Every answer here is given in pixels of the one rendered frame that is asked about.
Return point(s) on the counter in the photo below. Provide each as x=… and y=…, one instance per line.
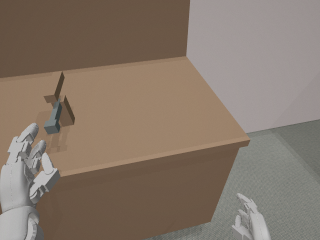
x=145, y=146

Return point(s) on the robot right hand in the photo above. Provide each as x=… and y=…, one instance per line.
x=255, y=224

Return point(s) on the left robot forearm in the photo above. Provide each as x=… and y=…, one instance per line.
x=21, y=223

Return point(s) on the robot left hand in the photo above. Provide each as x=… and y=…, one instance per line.
x=17, y=175

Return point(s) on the tap lever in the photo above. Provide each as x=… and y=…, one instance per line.
x=52, y=125

